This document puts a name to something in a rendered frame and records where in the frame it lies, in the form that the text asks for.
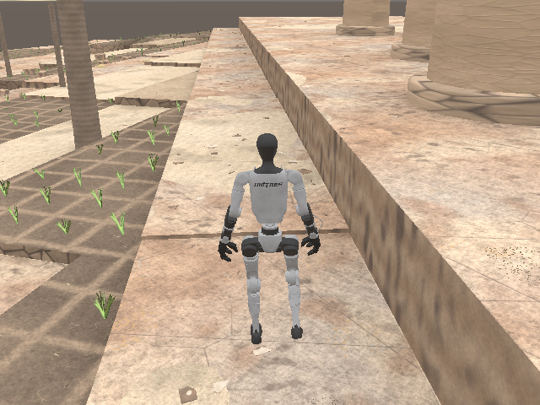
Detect robot left upper arm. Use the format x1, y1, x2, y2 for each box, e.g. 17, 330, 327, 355
229, 170, 251, 218

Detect robot left hand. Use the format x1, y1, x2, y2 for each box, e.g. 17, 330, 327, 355
218, 241, 238, 262

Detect robot right forearm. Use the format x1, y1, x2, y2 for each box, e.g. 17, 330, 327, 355
301, 203, 319, 239

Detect right robot foot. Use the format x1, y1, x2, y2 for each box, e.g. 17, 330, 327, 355
291, 324, 303, 339

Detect robot right upper arm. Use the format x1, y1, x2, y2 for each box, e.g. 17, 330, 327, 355
286, 170, 309, 216

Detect robot left forearm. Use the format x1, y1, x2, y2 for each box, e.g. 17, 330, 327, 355
220, 205, 237, 244

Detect robot torso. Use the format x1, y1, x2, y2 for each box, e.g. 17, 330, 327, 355
249, 165, 288, 253

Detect robot right hand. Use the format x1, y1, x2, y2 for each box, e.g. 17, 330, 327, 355
301, 235, 321, 256

